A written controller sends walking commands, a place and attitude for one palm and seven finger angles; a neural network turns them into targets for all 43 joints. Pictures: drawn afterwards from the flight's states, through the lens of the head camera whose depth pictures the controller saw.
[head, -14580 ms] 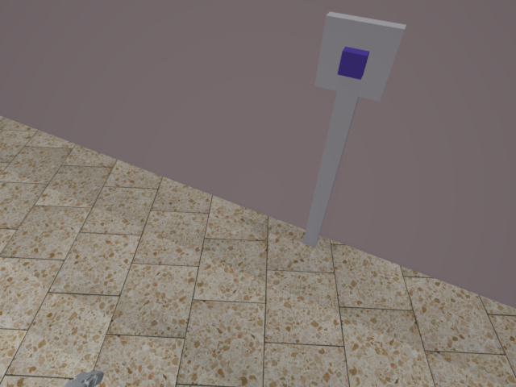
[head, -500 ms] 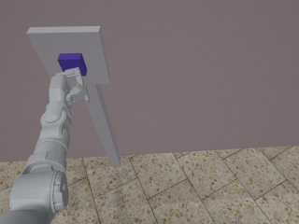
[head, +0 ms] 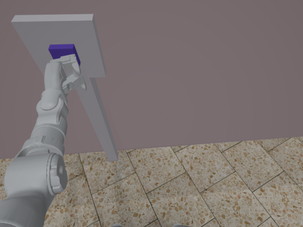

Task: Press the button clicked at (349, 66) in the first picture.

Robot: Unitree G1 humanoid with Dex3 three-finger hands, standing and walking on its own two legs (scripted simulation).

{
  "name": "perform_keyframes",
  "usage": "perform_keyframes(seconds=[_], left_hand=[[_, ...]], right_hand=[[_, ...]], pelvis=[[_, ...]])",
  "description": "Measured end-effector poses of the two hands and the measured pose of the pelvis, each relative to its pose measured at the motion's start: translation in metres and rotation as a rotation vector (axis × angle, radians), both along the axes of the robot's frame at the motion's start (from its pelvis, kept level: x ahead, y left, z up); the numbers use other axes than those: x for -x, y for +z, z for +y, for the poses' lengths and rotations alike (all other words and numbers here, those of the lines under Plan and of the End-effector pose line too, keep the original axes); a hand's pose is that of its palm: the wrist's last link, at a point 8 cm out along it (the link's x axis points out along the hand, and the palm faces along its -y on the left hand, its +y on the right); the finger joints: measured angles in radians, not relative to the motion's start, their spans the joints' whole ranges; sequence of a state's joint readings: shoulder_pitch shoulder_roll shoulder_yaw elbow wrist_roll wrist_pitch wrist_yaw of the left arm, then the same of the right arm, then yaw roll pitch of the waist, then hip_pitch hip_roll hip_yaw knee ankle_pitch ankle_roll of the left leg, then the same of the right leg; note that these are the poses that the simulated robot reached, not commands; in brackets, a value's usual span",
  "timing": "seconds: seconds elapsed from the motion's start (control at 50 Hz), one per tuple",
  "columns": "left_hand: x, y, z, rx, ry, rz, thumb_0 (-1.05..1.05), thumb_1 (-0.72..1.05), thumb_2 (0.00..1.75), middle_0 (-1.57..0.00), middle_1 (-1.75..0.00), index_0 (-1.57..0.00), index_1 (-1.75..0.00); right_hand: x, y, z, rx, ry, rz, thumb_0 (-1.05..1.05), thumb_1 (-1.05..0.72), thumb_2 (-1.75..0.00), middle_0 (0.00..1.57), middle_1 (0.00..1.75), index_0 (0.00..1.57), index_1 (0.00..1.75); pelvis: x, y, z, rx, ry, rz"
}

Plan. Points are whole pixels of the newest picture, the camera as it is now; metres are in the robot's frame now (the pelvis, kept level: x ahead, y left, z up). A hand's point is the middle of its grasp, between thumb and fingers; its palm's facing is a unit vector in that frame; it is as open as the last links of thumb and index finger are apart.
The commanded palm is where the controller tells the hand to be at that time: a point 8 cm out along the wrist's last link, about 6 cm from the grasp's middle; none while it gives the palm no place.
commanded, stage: press the button with the knuckle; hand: left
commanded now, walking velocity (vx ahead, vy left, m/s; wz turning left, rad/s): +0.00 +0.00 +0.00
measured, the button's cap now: (65, 54) +0.54 +0.21 +0.15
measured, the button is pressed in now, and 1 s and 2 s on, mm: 8 0 0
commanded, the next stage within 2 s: hold the button down briefly in 0.08 s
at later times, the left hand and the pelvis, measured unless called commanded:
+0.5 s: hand (80, 75) +0.49 +0.17 +0.12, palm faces +0.06 -1.00 -0.02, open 2.8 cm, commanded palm +0.49 +0.21 +0.12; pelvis -0.02 +0.00 -0.01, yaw +1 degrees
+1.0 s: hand (80, 83) +0.46 +0.17 +0.12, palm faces +0.05 -1.00 +0.01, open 2.9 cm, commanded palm +0.42 +0.22 +0.12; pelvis +0.00 +0.01 +0.00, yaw -1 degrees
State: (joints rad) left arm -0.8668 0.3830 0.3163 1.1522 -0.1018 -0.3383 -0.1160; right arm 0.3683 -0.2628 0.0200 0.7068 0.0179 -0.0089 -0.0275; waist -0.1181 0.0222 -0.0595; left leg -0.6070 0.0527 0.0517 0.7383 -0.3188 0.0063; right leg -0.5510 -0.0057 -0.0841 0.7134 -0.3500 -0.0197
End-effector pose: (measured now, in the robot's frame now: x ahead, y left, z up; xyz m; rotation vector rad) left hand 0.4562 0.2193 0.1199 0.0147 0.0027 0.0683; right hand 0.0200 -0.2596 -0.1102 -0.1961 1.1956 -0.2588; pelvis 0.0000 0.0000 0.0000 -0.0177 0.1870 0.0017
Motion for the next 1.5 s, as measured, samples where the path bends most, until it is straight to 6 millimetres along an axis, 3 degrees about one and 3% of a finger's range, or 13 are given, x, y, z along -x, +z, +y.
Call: perform_keyframes(seconds=[0.52,0.74,0.88,1.06,1.36,1.5], left_hand=[[-0.006,0.001,0.003,-0.005,-0.010,0.013,-0.04,0.79,1.00,-1.30,-1.50,-1.36,-1.50],[0.002,-0.001,0.003,0.014,-0.011,-0.001,-0.04,0.79,0.98,-1.30,-1.50,-1.34,-1.50],[0.011,-0.003,0.003,0.019,-0.007,-0.015,-0.04,0.82,0.94,-1.30,-1.50,-1.31,-1.50],[0.024,-0.008,0.001,0.026,-0.014,-0.019,0.00,0.88,0.90,-1.30,-1.50,-1.30,-1.50],[0.081,-0.008,0.004,0.018,-0.017,-0.038,0.01,0.90,0.90,-1.30,-1.50,-1.30,-1.50],[0.094,-0.008,0.004,0.012,-0.005,-0.020,0.02,0.90,0.90,-1.31,-1.50,-1.30,-1.50]], right_hand=[[0.045,0.001,-0.006,0.039,0.009,0.055,0.01,-0.90,-0.90,0.21,0.30,0.20,0.30],[0.042,0.002,-0.001,0.024,0.000,0.025,0.01,-0.90,-0.90,0.21,0.30,0.20,0.30],[0.020,0.002,0.005,0.004,-0.003,-0.028,0.01,-0.90,-0.90,0.21,0.30,0.20,0.30],[-0.026,0.007,0.010,-0.018,0.009,-0.121,0.01,-0.90,-0.90,0.21,0.30,0.20,0.30],[-0.121,0.025,0.016,-0.039,0.108,-0.305,0.01,-0.90,-0.90,0.21,0.30,0.20,0.30],[-0.149,0.033,0.021,-0.041,0.156,-0.377,0.01,-0.90,-0.90,0.21,0.30,0.20,0.30]], pelvis=[[0.022,-0.008,-0.001,0.013,0.016,0.040],[0.020,-0.007,0.002,0.012,0.001,0.027],[0.013,-0.004,0.004,0.007,-0.012,0.005],[-0.003,0.002,0.006,-0.001,-0.028,-0.022],[-0.024,0.009,0.003,-0.007,-0.007,-0.080],[-0.022,0.010,-0.001,-0.011,0.010,-0.103]])
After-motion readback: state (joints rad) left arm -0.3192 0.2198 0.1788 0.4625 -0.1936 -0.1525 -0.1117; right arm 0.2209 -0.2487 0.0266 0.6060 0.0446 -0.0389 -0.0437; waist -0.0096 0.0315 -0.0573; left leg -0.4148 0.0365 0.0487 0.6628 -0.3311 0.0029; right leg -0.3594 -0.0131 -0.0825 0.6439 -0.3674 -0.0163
